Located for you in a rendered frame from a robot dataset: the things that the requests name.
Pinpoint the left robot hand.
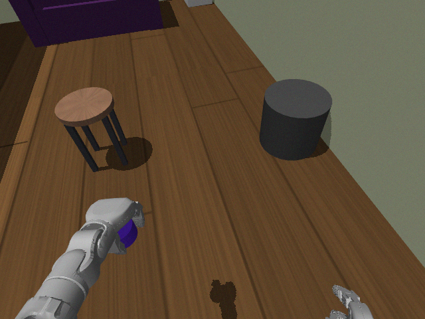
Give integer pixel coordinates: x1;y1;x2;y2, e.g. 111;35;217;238
86;197;145;255

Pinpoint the left robot arm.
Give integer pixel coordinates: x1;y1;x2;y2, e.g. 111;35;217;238
15;219;116;319

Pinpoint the stool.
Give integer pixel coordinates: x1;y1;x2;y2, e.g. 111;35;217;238
54;87;128;172

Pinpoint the sofa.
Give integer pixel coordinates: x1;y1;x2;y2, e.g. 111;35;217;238
9;0;163;48

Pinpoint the right robot hand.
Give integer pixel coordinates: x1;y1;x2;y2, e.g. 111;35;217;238
325;285;374;319

